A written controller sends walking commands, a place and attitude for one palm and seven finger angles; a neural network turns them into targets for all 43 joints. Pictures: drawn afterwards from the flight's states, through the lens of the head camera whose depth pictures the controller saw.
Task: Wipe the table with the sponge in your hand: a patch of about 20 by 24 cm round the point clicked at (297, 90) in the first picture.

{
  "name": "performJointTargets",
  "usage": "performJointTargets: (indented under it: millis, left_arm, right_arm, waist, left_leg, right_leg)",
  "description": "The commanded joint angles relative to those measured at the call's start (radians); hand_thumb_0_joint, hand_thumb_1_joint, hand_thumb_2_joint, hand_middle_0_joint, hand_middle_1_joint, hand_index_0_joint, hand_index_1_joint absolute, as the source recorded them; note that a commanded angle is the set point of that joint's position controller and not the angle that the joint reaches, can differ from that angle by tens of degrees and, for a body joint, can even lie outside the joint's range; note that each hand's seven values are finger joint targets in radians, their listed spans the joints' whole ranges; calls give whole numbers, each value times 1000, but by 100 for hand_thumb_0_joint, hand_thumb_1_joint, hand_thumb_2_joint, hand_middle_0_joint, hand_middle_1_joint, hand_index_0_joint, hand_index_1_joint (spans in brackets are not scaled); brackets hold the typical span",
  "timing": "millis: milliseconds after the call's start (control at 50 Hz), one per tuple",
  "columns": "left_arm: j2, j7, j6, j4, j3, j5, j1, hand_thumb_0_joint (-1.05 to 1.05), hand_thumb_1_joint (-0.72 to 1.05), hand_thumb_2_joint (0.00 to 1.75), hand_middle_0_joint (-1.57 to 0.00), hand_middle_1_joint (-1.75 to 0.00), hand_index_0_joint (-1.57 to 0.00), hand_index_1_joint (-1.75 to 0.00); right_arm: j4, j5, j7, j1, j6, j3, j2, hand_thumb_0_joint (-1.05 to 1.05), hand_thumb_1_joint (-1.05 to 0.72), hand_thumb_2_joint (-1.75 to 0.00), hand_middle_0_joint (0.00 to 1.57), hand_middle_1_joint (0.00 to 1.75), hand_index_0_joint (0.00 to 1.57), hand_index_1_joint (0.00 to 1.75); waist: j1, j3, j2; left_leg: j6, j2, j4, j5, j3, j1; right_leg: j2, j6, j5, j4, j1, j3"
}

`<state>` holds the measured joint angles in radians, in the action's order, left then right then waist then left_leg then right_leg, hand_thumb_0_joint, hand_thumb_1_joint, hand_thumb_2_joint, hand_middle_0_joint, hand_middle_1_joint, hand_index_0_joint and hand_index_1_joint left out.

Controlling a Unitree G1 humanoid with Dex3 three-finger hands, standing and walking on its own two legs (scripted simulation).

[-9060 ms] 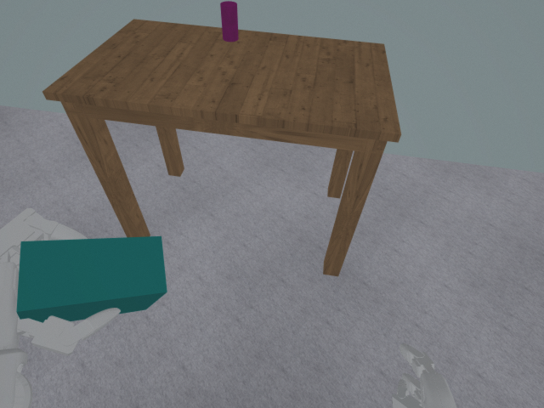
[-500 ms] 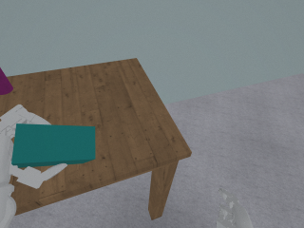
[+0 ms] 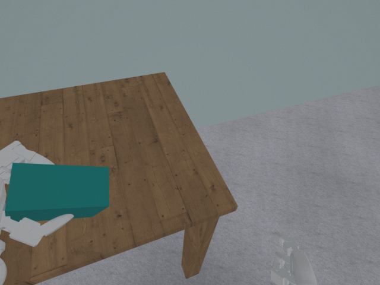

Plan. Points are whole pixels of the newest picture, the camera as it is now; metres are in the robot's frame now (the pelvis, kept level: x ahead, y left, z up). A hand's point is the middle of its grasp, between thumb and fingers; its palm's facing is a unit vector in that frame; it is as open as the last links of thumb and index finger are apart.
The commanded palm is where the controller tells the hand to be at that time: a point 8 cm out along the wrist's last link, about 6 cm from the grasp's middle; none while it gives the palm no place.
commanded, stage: come to a stop and stand still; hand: left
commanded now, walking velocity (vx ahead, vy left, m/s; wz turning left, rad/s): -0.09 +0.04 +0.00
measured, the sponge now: (73, 194) +0.23 +0.22 +0.13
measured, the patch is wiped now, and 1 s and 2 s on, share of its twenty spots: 0.00 0.00 0.00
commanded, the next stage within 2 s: look again from close up in 0.86 s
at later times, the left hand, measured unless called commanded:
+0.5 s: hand (38, 216) +0.19 +0.24 +0.14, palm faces +0.37 -0.85 -0.37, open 10.3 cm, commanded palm +0.13 +0.28 +0.18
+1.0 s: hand (16, 209) +0.19 +0.28 +0.14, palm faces +0.40 -0.84 -0.37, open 10.3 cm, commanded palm +0.13 +0.29 +0.18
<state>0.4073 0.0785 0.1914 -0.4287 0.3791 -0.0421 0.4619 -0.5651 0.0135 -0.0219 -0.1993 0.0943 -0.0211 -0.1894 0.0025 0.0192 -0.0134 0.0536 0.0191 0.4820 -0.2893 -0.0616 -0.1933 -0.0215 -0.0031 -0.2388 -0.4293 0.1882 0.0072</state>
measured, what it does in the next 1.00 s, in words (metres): stands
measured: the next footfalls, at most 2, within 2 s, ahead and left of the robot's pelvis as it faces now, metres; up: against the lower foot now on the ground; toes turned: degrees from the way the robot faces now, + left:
none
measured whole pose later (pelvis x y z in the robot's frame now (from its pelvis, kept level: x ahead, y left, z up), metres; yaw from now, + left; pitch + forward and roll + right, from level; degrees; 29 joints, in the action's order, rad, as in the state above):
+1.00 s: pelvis -0.02 +0.01 +0.00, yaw +1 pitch -1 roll -1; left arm 0.40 0.08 0.24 -0.41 0.37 -0.03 0.39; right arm -0.59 0.00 -0.03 -0.23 0.16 -0.03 -0.17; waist 0.05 0.06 -0.07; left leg 0.08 0.04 0.50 -0.27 -0.05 -0.23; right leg 0.00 0.01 -0.23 -0.46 0.22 0.02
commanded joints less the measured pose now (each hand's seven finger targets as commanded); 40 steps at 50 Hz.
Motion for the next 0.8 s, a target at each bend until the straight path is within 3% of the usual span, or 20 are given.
performJointTargets:
  millis: [0, 20, 80, 120, 140, 160, 280, 360, 420, 440, 520, 540, 560, 580, 600, 620, 640, 680, 720, 780]
  left_arm:
    - [143, 34, 52, -295, 66, -14, -123, 0, 10, 130, -120, -160, -120, -160]
    - [152, 40, 50, -326, 65, -10, -153, 0, 10, 130, -120, -160, -120, -160]
    - [144, 50, 49, -307, 56, -8, -160, 0, 10, 130, -120, -160, -120, -160]
    - [160, 56, 42, -276, 80, -3, -151, 0, 10, 130, -120, -160, -120, -160]
    - [120, 53, 43, -240, 52, -7, -147, 0, 10, 130, -120, -160, -120, -160]
    - [135, 52, 42, -219, 65, -7, -147, 0, 10, 130, -120, -160, -120, -160]
    - [105, 39, 38, -134, 46, -1, -143, 0, 10, 130, -120, -160, -120, -160]
    - [106, 38, 45, -179, 29, 8, -171, 0, 10, 130, -120, -160, -120, -160]
    - [145, 46, 51, -241, 52, 15, -197, 0, 10, 130, -120, -160, -120, -160]
    - [127, 48, 55, -245, 43, 12, -193, 0, 10, 130, -120, -160, -120, -160]
    - [166, 54, 56, -247, 84, 9, -139, 0, 10, 130, -120, -160, -120, -160]
    - [134, 51, 59, -254, 62, 5, -131, 0, 10, 130, -120, -160, -120, -160]
    - [970, 56, 168, -499, 668, 167, -1151, 0, 10, 130, -120, -160, -120, -160]
    - [314, 4, 129, 119, 261, 51, -546, 0, 10, 130, -120, -160, -120, -160]
    - [233, 4, 125, 56, 199, 7, -247, 0, 10, 130, -120, -160, -120, -160]
    - [63, -1, 109, 87, 74, -19, -133, 0, 10, 130, -120, -160, -120, -160]
    - [126, -1, 121, -47, 91, -16, -161, 0, 10, 130, -120, -160, -120, -160]
    - [87, -4, 137, -170, 36, -19, -78, 0, 10, 130, -120, -160, -120, -160]
    - [51, 3, 127, -187, 2, -23, 5, 0, 10, 130, -120, -160, -120, -160]
    - [148, 22, 122, -223, 96, -13, -43, 0, 10, 130, -120, -160, -120, -160]
  right_arm:
    - [160, 9, -24, 77, 52, 55, -132, 0, -90, -90, 20, 30, 20, 30]
    - [157, 12, -27, 91, 56, 52, -131, 0, -90, -90, 20, 30, 20, 30]
    - [156, 7, -31, 80, 60, 56, -133, 0, -90, -90, 20, 30, 20, 30]
    - [145, 9, -33, 83, 56, 57, -132, 0, -90, -90, 20, 30, 20, 30]
    - [147, 4, -33, 76, 52, 54, -131, 0, -90, -90, 20, 30, 20, 30]
    - [150, 4, -34, 76, 50, 56, -132, 0, -90, -90, 20, 30, 20, 30]
    - [157, 5, -36, 69, 39, 57, -137, 0, -90, -90, 20, 30, 20, 30]
    - [162, 4, -36, 78, 50, 54, -139, 0, -90, -90, 20, 30, 20, 30]
    - [151, 6, -34, 87, 66, 55, -141, 0, -90, -90, 20, 30, 20, 30]
    - [154, 1, -36, 82, 70, 54, -138, 0, -90, -90, 20, 30, 20, 30]
    - [139, 4, -32, 79, 83, 59, -138, 0, -90, -90, 20, 30, 20, 30]
    - [141, 0, -31, 70, 83, 59, -136, 0, -90, -90, 20, 30, 20, 30]
    - [112, -63, -21, -63, 119, 39, -155, 0, -90, -90, 20, 30, 20, 30]
    - [64, -24, -17, 50, 106, 2, -50, 0, -90, -90, 20, 30, 20, 30]
    - [115, -9, -18, 49, 119, 54, -105, 0, -90, -90, 20, 30, 20, 30]
    - [119, 11, -4, 39, 124, 72, -120, 0, -90, -90, 20, 30, 20, 30]
    - [129, 6, 5, 22, 119, 82, -147, 0, -90, -90, 20, 30, 20, 30]
    - [138, 4, 28, 53, 119, 73, -146, 0, -90, -90, 20, 30, 20, 30]
    - [146, 13, 37, 74, 120, 64, -133, 0, -90, -90, 20, 30, 20, 30]
    - [153, 7, 17, 67, 117, 68, -142, 0, -90, -90, 20, 30, 20, 30]
  waist:
    - [12, -202, 86]
    - [11, -193, 116]
    - [15, -168, 119]
    - [16, -138, 104]
    - [14, -114, 92]
    - [15, -84, 82]
    - [11, -25, 21]
    - [12, -52, 33]
    - [14, -95, 75]
    - [13, -108, 78]
    - [17, -138, 89]
    - [15, -137, 91]
    - [18, 98, -43]
    - [13, -140, -7]
    - [55, -72, 45]
    - [31, -162, 164]
    - [30, -195, 213]
    - [37, -175, 206]
    - [39, -141, 109]
    - [35, -121, -86]
  left_leg:
    - [-60, -120, -43, 533, 107, 95]
    - [-60, -117, -54, 508, 106, 94]
    - [-51, -116, -73, 386, 114, 51]
    - [-46, -110, -98, 267, 114, 26]
    - [-40, -109, -114, 193, 117, 9]
    - [-35, -108, -130, 112, 122, -13]
    - [-13, -104, -176, -109, 134, -59]
    - [-4, -103, -182, -129, 137, -44]
    - [-6, -105, -171, -49, 135, -32]
    - [-6, -108, -172, -25, 141, -33]
    - [-20, -112, -143, 124, 141, -9]
    - [-23, -115, -144, 152, 145, -5]
    - [-17, -116, -18, 200, 80, -190]
    - [-15, -67, -67, 236, 126, -19]
    - [-39, -85, -75, 226, 109, -14]
    - [-44, -79, -85, 233, 91, 25]
    - [-38, -97, -96, 234, 101, 15]
    - [-21, -127, -136, 178, 131, -52]
    - [-11, -142, -170, 80, 142, -105]
    - [-14, -131, -155, 30, 147, -130]
  right_leg:
    - [105, -40, 472, -3, -101, -81]
    - [103, -39, 445, -5, -91, -88]
    - [115, -42, 377, 19, -101, -101]
    - [113, -41, 291, 46, -80, -114]
    - [112, -41, 223, 67, -64, -113]
    - [111, -38, 163, 96, -44, -124]
    - [98, -29, -105, 180, 29, -137]
    - [94, -27, -125, 180, 28, -135]
    - [97, -29, -35, 146, -21, -122]
    - [96, -32, -2, 129, -46, -115]
    - [103, -34, 156, 84, -83, -100]
    - [101, -38, 177, 75, -86, -97]
    - [87, 27, 166, 148, 121, -90]
    - [126, -59, 137, 68, 67, -90]
    - [105, -49, 195, 111, 9, -163]
    - [106, -62, 195, 36, -66, -121]
    - [101, -46, 192, 2, -75, -111]
    - [81, -30, 141, -28, -93, -77]
    - [65, -18, 108, -50, -98, -46]
    - [66, -7, 100, -12, -94, -54]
